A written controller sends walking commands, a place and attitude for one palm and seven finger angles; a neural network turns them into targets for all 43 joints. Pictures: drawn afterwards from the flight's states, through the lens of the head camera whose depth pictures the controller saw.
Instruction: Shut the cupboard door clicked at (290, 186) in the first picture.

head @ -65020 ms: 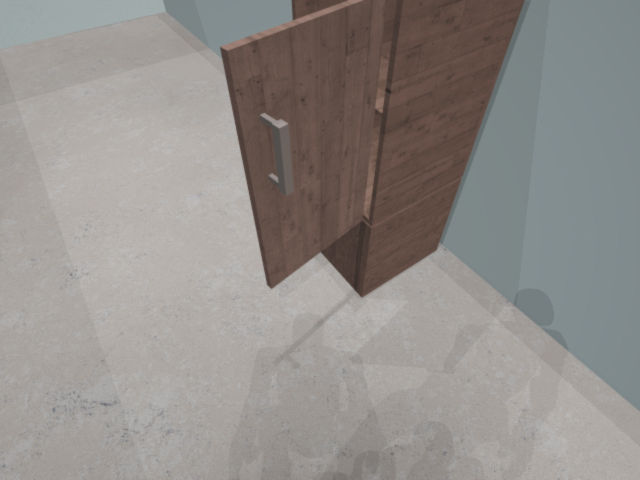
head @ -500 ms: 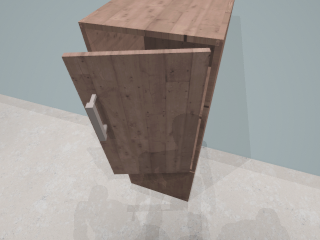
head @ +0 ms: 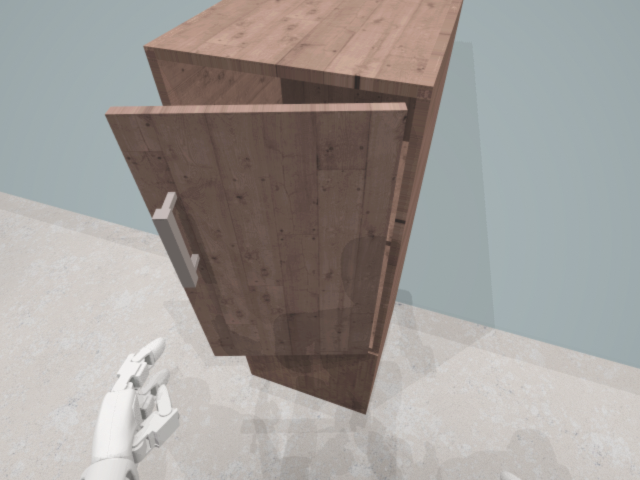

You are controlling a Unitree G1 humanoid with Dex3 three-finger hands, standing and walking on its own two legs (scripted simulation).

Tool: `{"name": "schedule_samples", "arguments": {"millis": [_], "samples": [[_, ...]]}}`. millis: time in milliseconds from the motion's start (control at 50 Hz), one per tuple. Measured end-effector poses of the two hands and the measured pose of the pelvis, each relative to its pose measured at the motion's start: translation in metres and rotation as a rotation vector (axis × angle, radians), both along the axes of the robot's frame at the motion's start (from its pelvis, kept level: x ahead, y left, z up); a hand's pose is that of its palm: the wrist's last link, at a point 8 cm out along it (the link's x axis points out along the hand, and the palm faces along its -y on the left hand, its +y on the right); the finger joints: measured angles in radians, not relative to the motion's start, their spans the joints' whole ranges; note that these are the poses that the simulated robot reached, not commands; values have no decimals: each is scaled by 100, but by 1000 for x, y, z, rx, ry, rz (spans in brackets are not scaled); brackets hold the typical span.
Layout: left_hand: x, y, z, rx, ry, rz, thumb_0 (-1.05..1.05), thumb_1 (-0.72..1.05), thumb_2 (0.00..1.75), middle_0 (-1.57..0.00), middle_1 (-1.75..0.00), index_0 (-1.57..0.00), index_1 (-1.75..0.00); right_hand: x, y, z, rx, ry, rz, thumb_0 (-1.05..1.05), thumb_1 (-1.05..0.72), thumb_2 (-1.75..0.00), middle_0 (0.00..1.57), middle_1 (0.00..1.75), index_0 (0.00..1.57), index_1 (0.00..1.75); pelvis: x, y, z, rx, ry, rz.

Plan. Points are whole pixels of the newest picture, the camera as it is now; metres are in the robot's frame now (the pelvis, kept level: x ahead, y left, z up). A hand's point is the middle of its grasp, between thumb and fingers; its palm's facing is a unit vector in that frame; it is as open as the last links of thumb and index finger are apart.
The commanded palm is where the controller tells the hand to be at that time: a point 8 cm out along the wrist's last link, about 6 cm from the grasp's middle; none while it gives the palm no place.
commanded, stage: raise the hand and make a fist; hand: left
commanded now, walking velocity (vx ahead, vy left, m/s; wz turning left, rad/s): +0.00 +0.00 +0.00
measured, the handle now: (180, 241) +0.42 +0.22 +0.07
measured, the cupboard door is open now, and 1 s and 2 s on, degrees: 20 20 20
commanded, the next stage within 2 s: bring the fist close to the handle in 1.74 s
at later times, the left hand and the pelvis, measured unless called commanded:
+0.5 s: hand (191, 446) +0.17 +0.15 +0.01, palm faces -0.12 -0.99 -0.05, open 4.9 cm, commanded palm +0.13 +0.23 +0.00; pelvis -0.06 -0.02 -0.08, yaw +1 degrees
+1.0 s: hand (142, 416) +0.19 +0.20 +0.04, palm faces +0.05 -1.00 -0.04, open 3.2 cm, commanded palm +0.16 +0.25 +0.05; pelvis -0.03 +0.01 -0.04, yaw +0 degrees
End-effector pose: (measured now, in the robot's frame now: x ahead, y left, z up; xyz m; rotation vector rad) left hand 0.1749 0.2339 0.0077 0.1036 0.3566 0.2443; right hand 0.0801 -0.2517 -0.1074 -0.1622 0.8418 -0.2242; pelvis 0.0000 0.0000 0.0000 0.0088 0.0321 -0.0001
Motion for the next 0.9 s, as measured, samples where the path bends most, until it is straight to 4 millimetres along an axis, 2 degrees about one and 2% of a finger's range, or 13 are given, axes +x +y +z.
{"name": "schedule_samples", "arguments": {"millis": [40, 80, 140, 220, 260, 300, 360, 420, 520, 580, 660, 740, 900], "samples": [[16, -7, 23, -13, -195, -52, 2, 92, 90, -25, -36, -26, -36, 25, -8, 8, -7, -112, 14, 2, -91, -90, 20, 30, 20, 30, -6, -4, -7, 5, 35, -5], [15, -14, 27, -45, -335, -120, 1, 92, 90, -28, -39, -28, -39, 47, -14, 15, -20, -200, 40, 2, -91, -90, 20, 30, 20, 30, -13, -9, -17, 14, 73, -15], [-13, -19, 2, -82, -390, -204, 1, 91, 90, -32, -44, -33, -44, 74, -21, 23, -50, -288, 97, 1, -91, -90, 20, 30, 19, 30, -23, -18, -35, 23, 113, -18], [-70, -11, -51, -125, -226, -165, 1, 91, 90, -40, -51, -40, -52, 100, -23, 22, -100, -352, 184, 1, -91, -90, 20, 30, 19, 30, -35, -24, -58, 11, 146, 3], [-92, -2, -62, -106, -189, -111, 1, 90, 90, -43, -55, -44, -56, 108, -19, 16, -112, -373, 221, 1, -91, -90, 20, 30, 19, 30, -40, -24, -68, -5, 159, 16], [-101, 5, -55, -60, -240, -76, 2, 90, 90, -47, -59, -47, -59, 112, -11, 6, -112, -385, 250, 1, -91, -90, 20, 30, 19, 30, -44, -24, -77, -22, 167, 25], [-90, 6, -26, -2, -428, -106, 3, 90, 90, -52, -65, -52, -65, 108, 5, -12, -85, -376, 271, 1, -91, -90, 20, 30, 19, 30, -50, -23, -87, -43, 169, 31], [-60, -7, 0, -1, -566, -230, 3, 90, 90, -57, -71, -58, -71, 92, 20, -30, -34, -342, 252, 1, -91, -90, 20, 30, 20, 30, -55, -20, -91, -56, 163, 31], [-14, -24, -4, -97, -358, -382, 2, 90, 90, -66, -81, -67, -81, 46, 34, -41, 58, -229, 127, 2, -91, -90, 20, 30, 20, 30, -54, -13, -77, -42, 151, 12], [-13, -18, -10, -132, -203, -307, 2, 90, 90, -72, -87, -72, -87, 20, 32, -37, 71, -166, 51, 2, -90, -90, 20, 30, 20, 30, -47, -8, -64, -27, 143, -6], [-25, 7, 4, -67, -235, -148, 2, 90, 90, -79, -95, -80, -95, 0, 24, -30, 29, -106, 29, 2, -90, -90, 20, 30, 20, 30, -39, -2, -54, -22, 138, -14], [-32, 23, 21, 7, -378, -114, 2, 90, 90, -87, -103, -87, -103, 0, 14, -29, -32, -76, 89, 2, -90, -90, 20, 30, 20, 30, -38, 3, -57, -33, 146, 1], [-15, 7, 13, -80, -332, -290, 2, 90, 90, -101, -119, -102, -119, 38, 18, -8, -73, -182, 108, 2, -91, -90, 20, 30, 20, 30, -35, 13, -53, -46, 139, 6]]}}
